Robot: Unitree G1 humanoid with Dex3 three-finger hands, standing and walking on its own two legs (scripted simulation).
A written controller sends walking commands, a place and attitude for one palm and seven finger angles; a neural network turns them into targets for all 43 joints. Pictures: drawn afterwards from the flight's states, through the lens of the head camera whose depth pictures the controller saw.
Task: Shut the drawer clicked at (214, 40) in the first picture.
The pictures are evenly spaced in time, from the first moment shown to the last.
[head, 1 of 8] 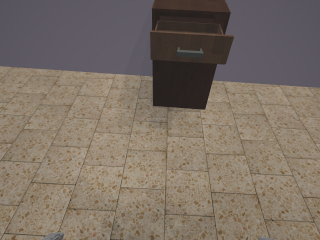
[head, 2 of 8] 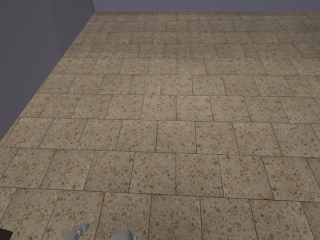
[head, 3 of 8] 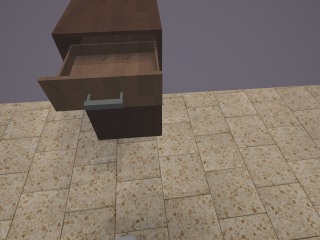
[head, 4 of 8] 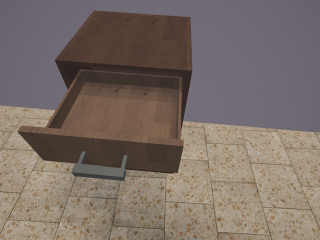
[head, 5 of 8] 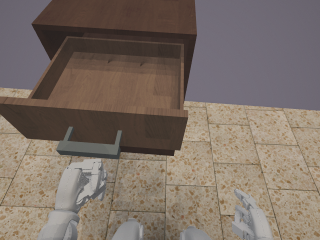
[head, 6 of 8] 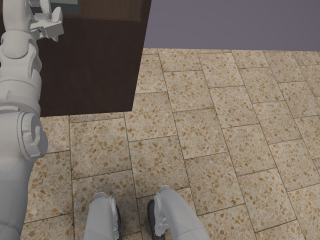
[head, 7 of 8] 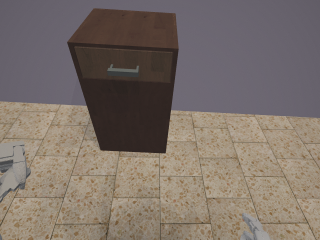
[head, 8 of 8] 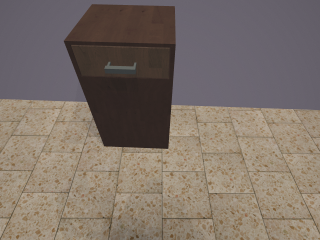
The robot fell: no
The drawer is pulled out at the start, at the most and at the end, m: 0.30 0.30 0.00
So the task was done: yes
